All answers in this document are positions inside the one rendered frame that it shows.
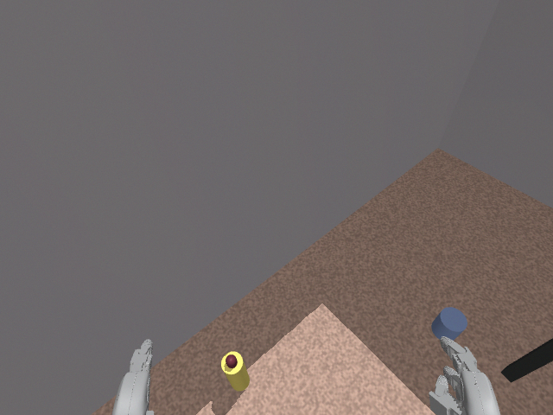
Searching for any right robot hand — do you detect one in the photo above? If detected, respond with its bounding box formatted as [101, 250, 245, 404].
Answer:
[429, 336, 500, 415]

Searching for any left robot hand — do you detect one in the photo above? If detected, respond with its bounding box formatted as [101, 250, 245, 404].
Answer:
[112, 339, 154, 415]

